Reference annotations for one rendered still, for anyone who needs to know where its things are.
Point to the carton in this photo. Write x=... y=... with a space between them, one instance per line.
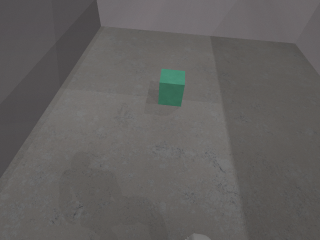
x=171 y=87

